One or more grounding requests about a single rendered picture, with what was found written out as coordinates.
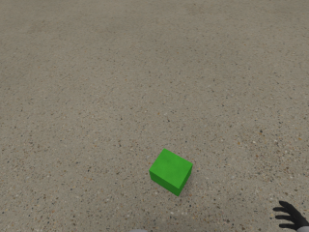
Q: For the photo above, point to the carton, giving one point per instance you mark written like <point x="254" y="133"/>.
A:
<point x="171" y="171"/>

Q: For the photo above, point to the right robot hand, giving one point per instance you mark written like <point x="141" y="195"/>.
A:
<point x="294" y="216"/>

